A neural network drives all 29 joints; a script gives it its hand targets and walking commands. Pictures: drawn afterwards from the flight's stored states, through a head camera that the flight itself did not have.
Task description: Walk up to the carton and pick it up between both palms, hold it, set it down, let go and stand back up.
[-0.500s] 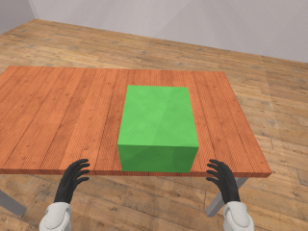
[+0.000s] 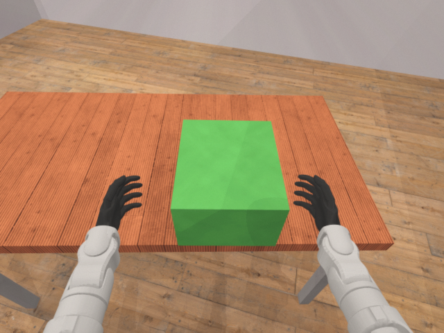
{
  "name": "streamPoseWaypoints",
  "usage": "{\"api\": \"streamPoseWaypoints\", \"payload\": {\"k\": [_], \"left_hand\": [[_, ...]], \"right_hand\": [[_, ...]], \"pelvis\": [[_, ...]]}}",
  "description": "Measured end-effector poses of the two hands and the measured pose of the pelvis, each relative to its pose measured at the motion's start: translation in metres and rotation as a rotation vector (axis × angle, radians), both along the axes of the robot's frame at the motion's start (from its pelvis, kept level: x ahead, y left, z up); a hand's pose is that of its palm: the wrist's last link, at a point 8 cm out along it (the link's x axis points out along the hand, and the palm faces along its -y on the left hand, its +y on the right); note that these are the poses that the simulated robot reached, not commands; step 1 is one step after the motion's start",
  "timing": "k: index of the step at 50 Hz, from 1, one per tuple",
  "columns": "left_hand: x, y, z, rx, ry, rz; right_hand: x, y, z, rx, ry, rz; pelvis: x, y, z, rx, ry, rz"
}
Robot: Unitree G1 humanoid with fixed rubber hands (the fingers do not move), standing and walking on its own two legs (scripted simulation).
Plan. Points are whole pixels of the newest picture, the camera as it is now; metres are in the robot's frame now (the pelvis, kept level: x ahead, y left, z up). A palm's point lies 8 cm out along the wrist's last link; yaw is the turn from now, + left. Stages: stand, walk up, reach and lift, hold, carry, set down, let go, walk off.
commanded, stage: reach and lift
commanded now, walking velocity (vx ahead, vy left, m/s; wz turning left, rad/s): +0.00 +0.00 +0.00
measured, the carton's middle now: (227, 179) +0.47 +0.00 -0.05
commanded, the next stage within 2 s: none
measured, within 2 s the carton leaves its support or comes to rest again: neither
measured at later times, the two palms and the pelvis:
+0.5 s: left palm (119, 166) +0.38 +0.21 +0.09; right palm (326, 174) +0.38 -0.19 +0.08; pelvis -0.01 +0.00 +0.00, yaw -1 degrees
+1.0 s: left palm (119, 134) +0.44 +0.22 +0.12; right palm (331, 135) +0.43 -0.20 +0.13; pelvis -0.01 +0.00 -0.01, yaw -1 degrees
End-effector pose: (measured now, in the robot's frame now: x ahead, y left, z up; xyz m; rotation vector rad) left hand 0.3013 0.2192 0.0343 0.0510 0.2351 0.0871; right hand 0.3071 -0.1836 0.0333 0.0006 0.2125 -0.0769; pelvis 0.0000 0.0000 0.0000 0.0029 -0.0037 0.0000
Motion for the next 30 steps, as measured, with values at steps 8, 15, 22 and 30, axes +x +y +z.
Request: {"api": "streamPoseWaypoints", "payload": {"k": [8, 15, 22, 30], "left_hand": [[0.023, 0.0, 0.018, 0.0, -0.013, -0.005], [0.044, 0.001, 0.031, -0.017, -0.001, 0.003], [0.07, -0.008, 0.053, 0.0, -0.026, -0.014], [0.096, -0.011, 0.062, -0.006, -0.017, -0.011]], "right_hand": [[0.02, -0.004, 0.021, -0.027, -0.021, -0.018], [0.033, -0.005, 0.029, -0.029, 0.01, -0.026], [0.057, -0.006, 0.043, -0.012, -0.003, -0.033], [0.085, -0.007, 0.058, -0.035, 0.014, -0.029]], "pelvis": [[0.0, -0.002, 0.001, -0.002, 0.017, -0.004], [-0.004, -0.003, 0.001, -0.003, 0.038, -0.004], [-0.009, 0.0, 0.0, -0.007, 0.085, -0.009], [-0.009, 0.0, -0.002, -0.008, 0.14, -0.011]]}}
